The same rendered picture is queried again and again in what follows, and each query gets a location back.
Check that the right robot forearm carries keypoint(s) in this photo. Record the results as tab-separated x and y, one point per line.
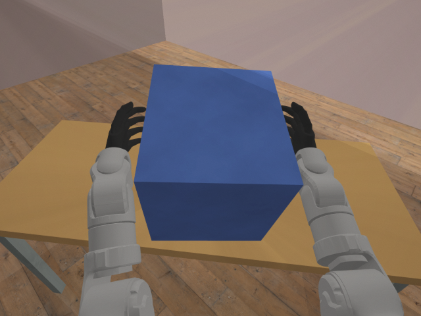
339	244

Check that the left robot forearm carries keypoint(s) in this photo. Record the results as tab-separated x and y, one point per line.
111	220

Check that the table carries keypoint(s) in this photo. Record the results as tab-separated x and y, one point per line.
44	198

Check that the right robot upper arm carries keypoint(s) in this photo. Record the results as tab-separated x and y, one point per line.
365	292

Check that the left robot upper arm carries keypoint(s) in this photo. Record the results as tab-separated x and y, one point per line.
128	297

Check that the carton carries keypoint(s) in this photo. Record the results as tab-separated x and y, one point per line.
215	162

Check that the right robot hand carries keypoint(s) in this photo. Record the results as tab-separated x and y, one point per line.
301	133

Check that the left robot hand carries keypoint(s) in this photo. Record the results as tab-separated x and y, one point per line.
120	133

